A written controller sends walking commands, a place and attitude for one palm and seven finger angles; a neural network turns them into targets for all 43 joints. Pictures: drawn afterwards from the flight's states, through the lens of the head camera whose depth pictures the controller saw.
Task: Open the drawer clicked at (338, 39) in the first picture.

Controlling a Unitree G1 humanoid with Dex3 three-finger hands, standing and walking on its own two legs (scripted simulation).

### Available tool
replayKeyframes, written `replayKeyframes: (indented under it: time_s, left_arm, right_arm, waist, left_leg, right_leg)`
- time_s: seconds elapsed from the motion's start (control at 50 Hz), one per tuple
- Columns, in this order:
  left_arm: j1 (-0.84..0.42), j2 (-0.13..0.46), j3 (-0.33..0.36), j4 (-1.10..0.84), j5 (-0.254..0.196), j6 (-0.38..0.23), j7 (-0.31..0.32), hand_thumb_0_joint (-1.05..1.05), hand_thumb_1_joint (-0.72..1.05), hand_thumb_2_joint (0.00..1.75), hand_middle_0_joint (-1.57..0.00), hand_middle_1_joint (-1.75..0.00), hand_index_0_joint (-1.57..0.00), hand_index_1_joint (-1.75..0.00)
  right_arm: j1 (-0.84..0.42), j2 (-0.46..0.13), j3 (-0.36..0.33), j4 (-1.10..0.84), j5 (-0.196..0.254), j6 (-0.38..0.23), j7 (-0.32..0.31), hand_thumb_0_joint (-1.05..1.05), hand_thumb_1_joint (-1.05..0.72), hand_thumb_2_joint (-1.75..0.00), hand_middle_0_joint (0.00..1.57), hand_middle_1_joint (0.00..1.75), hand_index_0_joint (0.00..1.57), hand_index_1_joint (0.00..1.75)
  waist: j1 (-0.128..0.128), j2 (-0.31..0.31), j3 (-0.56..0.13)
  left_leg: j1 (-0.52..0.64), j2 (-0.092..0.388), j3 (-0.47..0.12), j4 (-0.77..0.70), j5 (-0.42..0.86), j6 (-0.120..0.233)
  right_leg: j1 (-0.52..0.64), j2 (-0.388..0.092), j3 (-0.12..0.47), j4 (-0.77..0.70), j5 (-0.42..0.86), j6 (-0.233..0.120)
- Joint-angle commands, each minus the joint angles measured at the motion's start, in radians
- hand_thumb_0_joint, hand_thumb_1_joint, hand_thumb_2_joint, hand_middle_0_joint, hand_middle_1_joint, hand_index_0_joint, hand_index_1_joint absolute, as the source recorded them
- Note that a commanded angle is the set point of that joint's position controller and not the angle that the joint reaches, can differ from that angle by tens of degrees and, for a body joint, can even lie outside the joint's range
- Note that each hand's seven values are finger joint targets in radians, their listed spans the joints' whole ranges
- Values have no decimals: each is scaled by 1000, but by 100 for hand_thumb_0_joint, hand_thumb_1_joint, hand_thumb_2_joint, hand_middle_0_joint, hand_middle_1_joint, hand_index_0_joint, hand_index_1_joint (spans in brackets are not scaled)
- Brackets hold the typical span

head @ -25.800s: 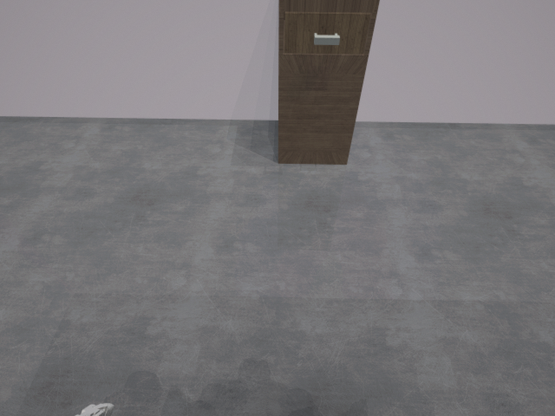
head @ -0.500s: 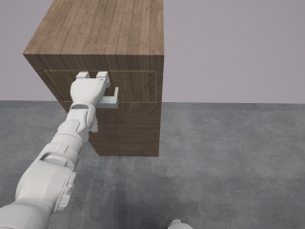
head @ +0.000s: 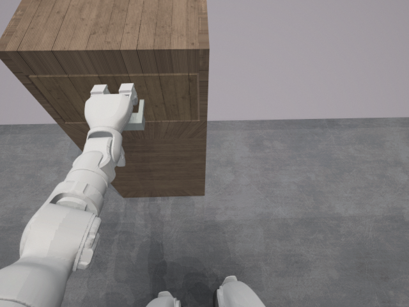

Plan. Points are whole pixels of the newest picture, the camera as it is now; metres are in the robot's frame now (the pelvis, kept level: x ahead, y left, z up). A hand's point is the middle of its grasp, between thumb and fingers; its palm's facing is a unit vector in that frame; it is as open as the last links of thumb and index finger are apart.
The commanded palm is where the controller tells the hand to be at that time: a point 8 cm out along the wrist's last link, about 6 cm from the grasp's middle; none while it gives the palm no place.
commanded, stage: lower the fingers behind the handle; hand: left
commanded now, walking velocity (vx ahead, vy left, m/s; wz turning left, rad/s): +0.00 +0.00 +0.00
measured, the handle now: (122, 113) +0.54 +0.14 -0.01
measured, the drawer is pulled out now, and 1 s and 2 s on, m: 0.00 0.00 0.00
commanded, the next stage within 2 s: lift the fingers back up to retry in 0.86 s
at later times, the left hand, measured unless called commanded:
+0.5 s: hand (119, 128) +0.50 +0.15 -0.01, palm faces +0.00 +0.03 -1.00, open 13.9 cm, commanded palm +0.47 +0.16 +0.02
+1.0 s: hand (118, 127) +0.50 +0.14 +0.00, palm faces -0.03 +0.01 -1.00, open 13.8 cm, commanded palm +0.47 +0.17 +0.03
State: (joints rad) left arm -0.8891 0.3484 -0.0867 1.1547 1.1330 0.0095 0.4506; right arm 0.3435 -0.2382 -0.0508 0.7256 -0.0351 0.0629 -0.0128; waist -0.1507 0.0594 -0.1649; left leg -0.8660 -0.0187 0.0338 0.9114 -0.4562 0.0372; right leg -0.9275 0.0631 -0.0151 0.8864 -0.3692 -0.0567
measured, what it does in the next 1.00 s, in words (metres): stands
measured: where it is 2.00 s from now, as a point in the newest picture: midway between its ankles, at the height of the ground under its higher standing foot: outside the picture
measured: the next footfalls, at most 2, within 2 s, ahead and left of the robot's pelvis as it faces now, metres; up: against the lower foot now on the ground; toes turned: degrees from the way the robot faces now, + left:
none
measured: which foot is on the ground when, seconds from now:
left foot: down 0.00-1.00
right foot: down 0.00-1.00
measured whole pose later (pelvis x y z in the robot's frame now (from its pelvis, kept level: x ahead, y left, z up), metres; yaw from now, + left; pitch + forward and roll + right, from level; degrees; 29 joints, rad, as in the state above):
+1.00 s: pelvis -0.03 +0.00 -0.02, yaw +0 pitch +25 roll +0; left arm -0.98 0.42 -0.10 1.16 1.11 0.03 0.40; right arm 0.35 -0.26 -0.01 0.68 -0.01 0.05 -0.04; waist -0.18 0.06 -0.16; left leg -1.02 -0.01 0.04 1.04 -0.46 0.04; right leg -1.08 0.06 -0.02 1.00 -0.37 -0.06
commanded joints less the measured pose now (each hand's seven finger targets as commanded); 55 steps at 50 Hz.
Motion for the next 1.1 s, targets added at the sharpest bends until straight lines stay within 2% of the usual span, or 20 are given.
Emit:
replayKeyframes:
  time_s: [0.0, 0.04, 0.12, 0.22, 0.28, 0.36, 0.4, 0.5, 0.52, 0.54, 0.58, 0.62, 0.66, 0.74, 0.76, 0.82, 0.86, 0.94, 1.04, 1.08]
  left_arm:
    - [-434, 230, 46, -168, -5, 33, 47, 0, -50, 30, -30, -120, -30, -120]
    - [-391, 269, 76, -138, -11, 53, 44, 0, -50, 30, -30, -120, -30, -120]
    - [-355, 258, 61, -108, -15, 64, 25, 0, -50, 30, -30, -120, -30, -120]
    - [-343, 201, 21, -84, -20, 52, 16, 0, -50, 30, -30, -120, -30, -120]
    - [-357, 236, 46, -81, -24, 47, 13, 0, -50, 30, -30, -120, -30, -120]
    - [-339, 215, 27, -75, -11, 52, 17, 0, -50, 30, -30, -120, -30, -120]
    - [-350, 188, 7, -61, -13, 57, 18, 0, -50, 30, -30, -120, -30, -120]
    - [-389, 203, 6, -56, -26, 86, 12, 0, -50, 30, -30, -120, -30, -120]
    - [-383, 245, 35, -55, -29, 91, 8, 0, -50, 30, -30, -120, -30, -120]
    - [-386, 241, 25, -46, -27, 98, 2, 0, -50, 30, -30, -120, -30, -120]
    - [-409, 217, 5, -51, -32, 99, -12, 0, -50, 30, -30, -120, -30, -120]
    - [-387, 270, 37, -38, -34, 100, -22, 0, -50, 30, -30, -120, -30, -120]
    - [-413, 243, 3, -36, -29, 97, -32, 0, -50, 30, -30, -120, -30, -120]
    - [-406, 278, 20, -13, -36, 88, -49, 0, -50, 30, -30, -120, -30, -120]
    - [-428, 273, 12, -21, -38, 84, -53, 0, -50, 30, -30, -120, -30, -120]
    - [-393, 331, 55, -35, -38, 72, -61, 0, -50, 30, -30, -120, -30, -120]
    - [-403, 310, 37, -44, -35, 66, -62, 0, -50, 30, -30, -120, -30, -120]
    - [-371, 327, 50, -47, -38, 55, -60, 0, -50, 30, -30, -120, -30, -120]
    - [-460, 394, 91, -141, -44, 42, -43, 0, -50, 30, -30, -120, -30, -120]
    - [-491, 381, 87, -178, -47, 36, -36, 0, -50, 30, -30, -120, -30, -120]
  right_arm:
    - [136, -153, -51, -58, -6, -11, -10, 0, -90, -90, 20, 30, 20, 30]
    - [132, -160, -46, -54, -5, -6, -9, 0, -90, -90, 20, 30, 20, 30]
    - [130, -160, -40, -57, 2, -2, -12, 0, -90, -90, 20, 30, 20, 30]
    - [130, -158, -40, -66, 4, -13, -13, 0, -90, -90, 20, 30, 20, 30]
    - [132, -164, -39, -64, 2, -18, -13, 0, -90, -90, 20, 30, 20, 30]
    - [139, -162, -39, -70, 2, -20, -11, 0, -90, -90, 20, 30, 20, 30]
    - [141, -162, -40, -67, 0, -21, -10, 0, -90, -90, 20, 30, 20, 30]
    - [141, -165, -36, -73, 4, -19, -11, 0, -90, -90, 20, 30, 20, 30]
    - [139, -169, -31, -72, 4, -17, -13, 0, -90, -90, 20, 30, 20, 30]
    - [137, -168, -29, -75, 5, -15, -17, 0, -90, -90, 20, 30, 20, 30]
    - [139, -165, -29, -78, 7, -15, -18, 0, -90, -90, 20, 30, 20, 30]
    - [140, -170, -23, -78, 10, -14, -21, 0, -90, -90, 20, 30, 20, 30]
    - [142, -167, -20, -83, 13, -16, -28, 0, -90, -90, 20, 30, 20, 30]
    - [142, -172, -12, -87, 14, -21, -33, 0, -90, -90, 20, 30, 20, 30]
    - [147, -172, -14, -87, 15, -26, -34, 0, -90, -90, 20, 30, 20, 30]
    - [151, -174, -11, -92, 15, -25, -36, 0, -90, -90, 20, 30, 20, 30]
    - [151, -171, -12, -96, 16, -29, -38, 0, -90, -90, 20, 30, 20, 30]
    - [149, -172, -10, -102, 18, -30, -39, 0, -90, -90, 20, 30, 20, 30]
    - [151, -172, -14, -103, 21, -29, -44, 0, -90, -90, 20, 30, 20, 30]
    - [148, -167, -19, -105, 22, -29, -45, 0, -90, -90, 20, 30, 20, 30]
  waist:
    - [-11, -29, -496]
    - [2, -54, -474]
    - [8, -51, -442]
    - [-10, -67, -402]
    - [-12, -78, -410]
    - [-7, -56, -412]
    - [-23, -62, -402]
    - [-32, -60, -417]
    - [-20, -53, -422]
    - [-29, -72, -424]
    - [-33, -61, -416]
    - [-22, -64, -413]
    - [-44, -78, -383]
    - [-40, -83, -356]
    - [-53, -89, -361]
    - [-24, -73, -410]
    - [-33, -71, -400]
    - [-21, -80, -401]
    - [-14, -34, -469]
    - [-17, -22, -499]
  left_leg:
    - [169, -17, -26, -51, 386, 11]
    - [140, -19, -20, -56, 363, 12]
    - [118, -21, -17, -57, 338, 11]
    - [97, -18, -21, -48, 290, 13]
    - [73, -19, -22, -33, 283, 15]
    - [66, -18, -24, -16, 282, 11]
    - [56, -18, -25, -2, 279, 12]
    - [35, -21, -25, 4, 242, 15]
    - [26, -20, -23, 4, 235, 15]
    - [19, -20, -25, 5, 230, 17]
    - [18, -21, -25, 3, 225, 16]
    - [-9, -22, -20, 6, 200, 18]
    - [-21, -21, -23, 2, 175, 19]
    - [-63, -23, -21, 8, 126, 21]
    - [-64, -21, -21, 12, 121, 23]
    - [-66, -24, -17, 18, 140, 23]
    - [-71, -22, -18, 19, 131, 22]
    - [-82, -24, -17, 19, 114, 21]
    - [-16, -21, -19, -10, 145, 24]
    - [25, -19, -22, -25, 169, 23]
  right_leg:
    - [366, -14, 45, -79, 398, 24]
    - [387, -15, 49, -84, 393, 27]
    - [373, -15, 49, -85, 372, 26]
    - [317, -14, 43, -80, 313, 26]
    - [316, -16, 49, -66, 315, 26]
    - [273, -14, 40, -45, 294, 24]
    - [248, -15, 38, -38, 292, 25]
    - [250, -15, 40, -35, 258, 29]
    - [260, -17, 43, -33, 254, 29]
    - [264, -17, 44, -35, 254, 31]
    - [256, -16, 42, -37, 247, 30]
    - [276, -20, 52, -40, 234, 33]
    - [254, -21, 49, -48, 208, 36]
    - [244, -23, 54, -49, 158, 37]
    - [238, -23, 56, -52, 153, 40]
    - [277, -25, 64, -40, 179, 38]
    - [262, -26, 63, -43, 169, 40]
    - [272, -25, 68, -48, 147, 40]
    - [328, -26, 73, -70, 170, 40]
    - [344, -24, 71, -80, 191, 39]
